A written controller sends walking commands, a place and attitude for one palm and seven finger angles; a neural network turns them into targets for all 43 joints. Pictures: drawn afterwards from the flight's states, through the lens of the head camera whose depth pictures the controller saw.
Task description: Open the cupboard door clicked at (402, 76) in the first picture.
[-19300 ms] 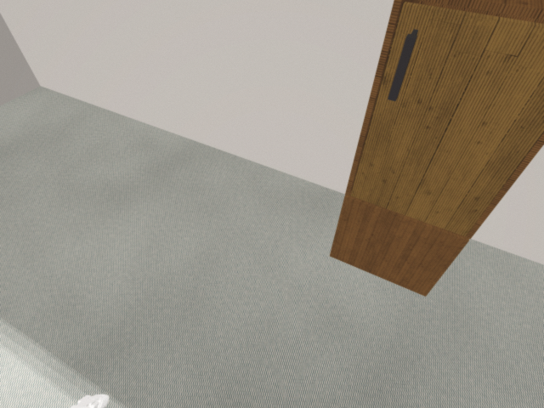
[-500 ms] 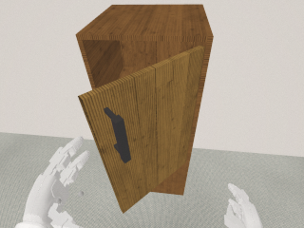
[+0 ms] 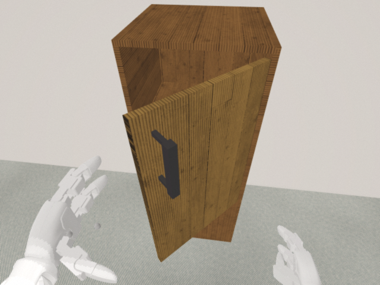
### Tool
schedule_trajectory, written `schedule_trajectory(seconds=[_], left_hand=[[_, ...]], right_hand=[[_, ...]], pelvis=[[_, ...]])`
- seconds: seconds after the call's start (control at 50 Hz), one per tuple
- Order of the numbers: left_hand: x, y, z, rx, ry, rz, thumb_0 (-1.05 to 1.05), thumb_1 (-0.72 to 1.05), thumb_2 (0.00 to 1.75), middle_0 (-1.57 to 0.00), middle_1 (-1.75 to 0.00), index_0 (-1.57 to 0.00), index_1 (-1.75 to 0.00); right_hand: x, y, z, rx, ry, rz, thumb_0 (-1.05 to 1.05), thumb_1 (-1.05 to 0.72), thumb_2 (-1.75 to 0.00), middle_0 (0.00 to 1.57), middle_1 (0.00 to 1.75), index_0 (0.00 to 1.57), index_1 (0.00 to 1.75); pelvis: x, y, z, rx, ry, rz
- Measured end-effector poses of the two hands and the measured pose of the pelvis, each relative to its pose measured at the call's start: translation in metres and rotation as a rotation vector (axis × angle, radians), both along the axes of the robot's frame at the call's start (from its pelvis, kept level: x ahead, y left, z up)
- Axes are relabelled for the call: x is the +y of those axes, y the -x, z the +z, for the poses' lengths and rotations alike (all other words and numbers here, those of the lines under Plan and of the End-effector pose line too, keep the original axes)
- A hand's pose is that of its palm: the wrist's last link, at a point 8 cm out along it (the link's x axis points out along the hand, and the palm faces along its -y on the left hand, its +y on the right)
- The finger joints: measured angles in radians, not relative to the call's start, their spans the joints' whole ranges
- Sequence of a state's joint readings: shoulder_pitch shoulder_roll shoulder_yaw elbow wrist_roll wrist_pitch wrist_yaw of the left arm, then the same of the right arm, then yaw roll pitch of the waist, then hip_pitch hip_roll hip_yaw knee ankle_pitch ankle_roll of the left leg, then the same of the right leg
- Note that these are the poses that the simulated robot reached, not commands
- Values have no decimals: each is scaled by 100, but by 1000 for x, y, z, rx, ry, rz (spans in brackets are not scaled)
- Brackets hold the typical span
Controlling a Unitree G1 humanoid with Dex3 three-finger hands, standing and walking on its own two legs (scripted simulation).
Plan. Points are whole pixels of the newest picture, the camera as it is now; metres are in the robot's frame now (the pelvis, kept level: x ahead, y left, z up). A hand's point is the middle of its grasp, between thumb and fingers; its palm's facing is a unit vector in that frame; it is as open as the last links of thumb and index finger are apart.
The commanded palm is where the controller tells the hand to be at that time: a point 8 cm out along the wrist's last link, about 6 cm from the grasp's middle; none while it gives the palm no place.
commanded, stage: draw the hand back to the body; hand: left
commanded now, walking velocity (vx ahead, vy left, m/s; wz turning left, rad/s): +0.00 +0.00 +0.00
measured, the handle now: (165, 165) +0.30 +0.09 +0.14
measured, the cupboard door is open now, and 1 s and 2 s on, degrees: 46 46 46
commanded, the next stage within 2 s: step back with the hand held close in 1.08 s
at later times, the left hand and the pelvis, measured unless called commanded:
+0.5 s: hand (74, 192) +0.22 +0.23 +0.15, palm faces +0.32 -0.87 -0.37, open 11.5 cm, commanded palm +0.17 +0.28 +0.18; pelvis +0.02 +0.01 +0.02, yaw -3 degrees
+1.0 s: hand (79, 174) +0.25 +0.23 +0.16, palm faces +0.37 -0.84 -0.40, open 7.5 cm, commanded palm +0.20 +0.28 +0.18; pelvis +0.05 -0.01 +0.02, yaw -4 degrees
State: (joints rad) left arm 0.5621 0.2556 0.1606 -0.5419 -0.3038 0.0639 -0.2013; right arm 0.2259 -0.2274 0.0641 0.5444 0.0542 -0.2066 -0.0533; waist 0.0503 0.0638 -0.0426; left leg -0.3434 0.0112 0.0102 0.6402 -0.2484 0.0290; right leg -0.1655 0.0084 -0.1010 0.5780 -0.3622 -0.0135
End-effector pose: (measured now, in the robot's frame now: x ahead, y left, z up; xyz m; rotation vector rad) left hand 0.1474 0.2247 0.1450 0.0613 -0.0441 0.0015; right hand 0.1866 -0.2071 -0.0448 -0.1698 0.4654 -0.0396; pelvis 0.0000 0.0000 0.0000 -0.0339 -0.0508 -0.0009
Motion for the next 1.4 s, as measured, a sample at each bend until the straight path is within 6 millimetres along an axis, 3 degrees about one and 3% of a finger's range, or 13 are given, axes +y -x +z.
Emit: schedule_trajectory(seconds=[0.18, 0.38, 0.74, 0.84, 1.16, 1.32, 1.4], left_hand=[[20, -1, 11, -38, -206, 221, -1, -28, 39, -16, -30, -16, -30], [35, -20, 19, -57, -297, 285, 0, 4, 53, -18, -30, -17, -30], [60, -57, 35, -82, -371, 393, 1, 67, 80, -20, -30, -20, -30], [57, -63, 34, -70, -365, 401, 1, 80, 86, -21, -30, -20, -30], [46, -60, 36, -67, -369, 393, 2, 89, 90, -21, -30, -21, -30], [48, -60, 45, -100, -423, 368, 2, 89, 90, -21, -30, -21, -30], [50, -63, 41, -76, -448, 319, 1, 89, 90, -21, -30, -21, -30]], right_hand=[[1, 8, 1, 68, 50, -22, 2, -90, -90, 20, 30, 20, 30], [-7, 13, -11, 178, 58, -56, 2, -90, -90, 20, 30, 20, 30], [-29, -12, -16, 227, 54, -101, 2, -90, -90, 20, 30, 20, 30], [-35, -18, -16, 233, 52, -101, 1, -90, -90, 20, 30, 20, 30], [-43, -22, -16, 236, 41, -106, 1, -90, -90, 20, 30, 20, 30], [-46, -12, -16, 250, 36, -133, 1, -90, -90, 20, 30, 20, 30], [-49, 1, -14, 260, 36, -185, 1, -90, -90, 20, 30, 20, 30]], pelvis=[[4, 0, 10, -27, 1, -28], [8, -13, 15, -33, -15, -50], [-3, -39, 17, -11, -27, -63], [-7, -43, 17, -3, -30, -64], [-17, -44, 18, -4, -33, -61], [-15, -34, 17, 16, -19, -80], [-8, -25, 17, 32, -17, -101]])
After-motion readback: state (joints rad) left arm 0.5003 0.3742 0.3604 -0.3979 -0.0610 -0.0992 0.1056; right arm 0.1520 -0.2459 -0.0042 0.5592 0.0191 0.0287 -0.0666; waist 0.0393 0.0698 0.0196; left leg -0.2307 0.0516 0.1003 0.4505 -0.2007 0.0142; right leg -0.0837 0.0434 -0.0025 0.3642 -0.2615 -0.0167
